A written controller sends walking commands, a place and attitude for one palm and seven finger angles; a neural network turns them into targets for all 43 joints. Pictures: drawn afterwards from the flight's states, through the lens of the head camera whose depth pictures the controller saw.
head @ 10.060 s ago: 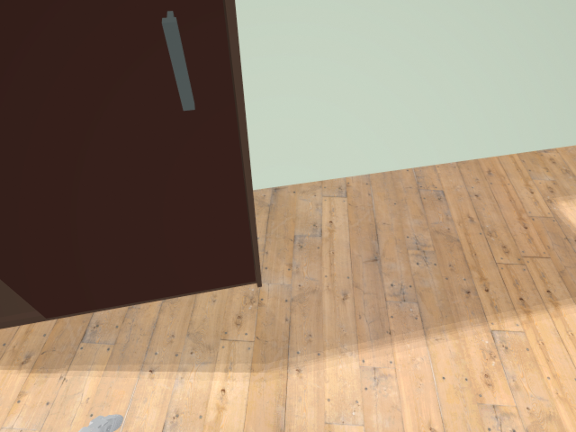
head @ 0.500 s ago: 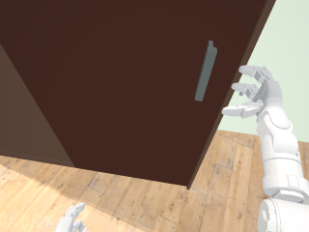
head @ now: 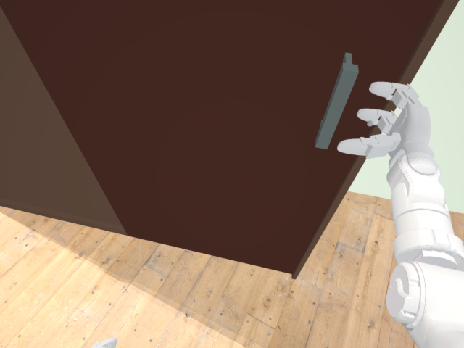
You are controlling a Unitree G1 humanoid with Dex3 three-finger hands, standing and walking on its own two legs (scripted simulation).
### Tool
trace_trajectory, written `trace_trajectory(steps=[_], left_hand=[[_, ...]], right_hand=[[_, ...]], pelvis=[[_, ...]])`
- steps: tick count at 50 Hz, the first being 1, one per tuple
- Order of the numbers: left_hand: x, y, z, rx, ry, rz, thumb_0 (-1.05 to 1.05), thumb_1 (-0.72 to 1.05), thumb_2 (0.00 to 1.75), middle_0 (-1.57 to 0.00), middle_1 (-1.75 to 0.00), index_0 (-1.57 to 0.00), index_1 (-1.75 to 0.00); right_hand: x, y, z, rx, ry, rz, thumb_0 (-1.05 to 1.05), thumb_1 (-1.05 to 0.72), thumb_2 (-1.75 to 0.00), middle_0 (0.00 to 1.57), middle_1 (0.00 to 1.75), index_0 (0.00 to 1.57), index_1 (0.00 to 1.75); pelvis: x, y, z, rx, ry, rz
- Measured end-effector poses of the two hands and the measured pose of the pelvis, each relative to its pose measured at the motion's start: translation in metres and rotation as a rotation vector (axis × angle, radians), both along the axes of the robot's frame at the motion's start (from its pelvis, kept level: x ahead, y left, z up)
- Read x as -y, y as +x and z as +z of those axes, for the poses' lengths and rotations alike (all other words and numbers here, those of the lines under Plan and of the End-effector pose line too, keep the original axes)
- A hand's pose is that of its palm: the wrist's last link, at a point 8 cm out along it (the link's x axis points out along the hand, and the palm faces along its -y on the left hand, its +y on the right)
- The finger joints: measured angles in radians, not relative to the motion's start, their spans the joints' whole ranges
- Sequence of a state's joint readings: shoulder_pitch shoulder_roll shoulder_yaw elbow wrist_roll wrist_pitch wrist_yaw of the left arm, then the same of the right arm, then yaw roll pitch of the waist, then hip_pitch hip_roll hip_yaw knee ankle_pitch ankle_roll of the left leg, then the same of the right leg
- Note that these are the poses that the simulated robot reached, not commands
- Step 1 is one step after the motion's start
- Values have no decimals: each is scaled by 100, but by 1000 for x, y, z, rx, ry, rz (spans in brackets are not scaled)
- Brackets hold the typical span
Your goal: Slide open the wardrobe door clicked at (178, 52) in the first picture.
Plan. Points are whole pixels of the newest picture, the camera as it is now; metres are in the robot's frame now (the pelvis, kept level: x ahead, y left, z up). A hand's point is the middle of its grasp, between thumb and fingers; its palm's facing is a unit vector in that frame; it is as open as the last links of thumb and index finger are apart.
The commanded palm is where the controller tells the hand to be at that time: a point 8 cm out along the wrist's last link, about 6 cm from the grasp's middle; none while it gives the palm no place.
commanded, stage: move the hooked fingers beside the handle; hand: right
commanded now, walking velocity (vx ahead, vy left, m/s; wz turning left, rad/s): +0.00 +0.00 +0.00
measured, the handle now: (334, 103) +0.51 -0.12 +0.17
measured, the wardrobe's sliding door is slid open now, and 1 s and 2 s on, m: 0.00 0.00 0.00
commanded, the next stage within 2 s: feel for the door with the fingertips in 0.66 s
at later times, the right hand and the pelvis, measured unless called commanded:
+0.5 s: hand (371, 125) +0.46 -0.17 +0.17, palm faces +0.13 +0.99 +0.03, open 14.0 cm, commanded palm +0.42 -0.22 +0.17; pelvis +0.00 +0.00 +0.00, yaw +0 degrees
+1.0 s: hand (359, 125) +0.45 -0.15 +0.17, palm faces +0.10 +0.99 +0.02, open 14.0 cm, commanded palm +0.42 -0.20 +0.17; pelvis +0.00 -0.01 +0.00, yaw +0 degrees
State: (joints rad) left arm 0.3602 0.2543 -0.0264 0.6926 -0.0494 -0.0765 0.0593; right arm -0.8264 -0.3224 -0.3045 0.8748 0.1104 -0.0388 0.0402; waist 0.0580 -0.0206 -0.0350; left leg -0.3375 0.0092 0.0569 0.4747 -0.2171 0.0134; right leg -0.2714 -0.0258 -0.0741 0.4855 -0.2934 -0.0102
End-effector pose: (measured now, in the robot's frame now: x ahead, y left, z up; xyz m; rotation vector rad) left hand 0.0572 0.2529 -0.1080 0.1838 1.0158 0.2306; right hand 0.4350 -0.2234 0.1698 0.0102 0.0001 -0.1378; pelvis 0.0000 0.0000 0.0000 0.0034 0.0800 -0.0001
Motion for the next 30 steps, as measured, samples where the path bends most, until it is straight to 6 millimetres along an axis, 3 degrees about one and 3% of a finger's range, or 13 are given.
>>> trace_trajectory(steps=[6, 22, 30], left_hand=[[-3, -1, 1, 6, 6, 8, 1, 90, 90, -21, -30, -21, -30], [9, 28, 7, 85, -2, -46, 1, 90, 90, -21, -30, -21, -30], [13, 26, 7, 78, -9, -40, 1, 90, 90, -21, -30, -21, -30]], right_hand=[[6, -7, -3, 12, 1, 0, -1, 50, -30, 31, 121, 31, 121], [-2, -6, 3, 18, 3, 18, -1, 50, -30, 30, 120, 30, 120], [10, -11, -5, 5, 0, -3, -1, 50, -30, 30, 120, 30, 120]], pelvis=[[0, -1, 0, 5, 2, 2], [4, -4, -1, 0, 2, -9], [5, -3, -1, 4, 4, -3]])
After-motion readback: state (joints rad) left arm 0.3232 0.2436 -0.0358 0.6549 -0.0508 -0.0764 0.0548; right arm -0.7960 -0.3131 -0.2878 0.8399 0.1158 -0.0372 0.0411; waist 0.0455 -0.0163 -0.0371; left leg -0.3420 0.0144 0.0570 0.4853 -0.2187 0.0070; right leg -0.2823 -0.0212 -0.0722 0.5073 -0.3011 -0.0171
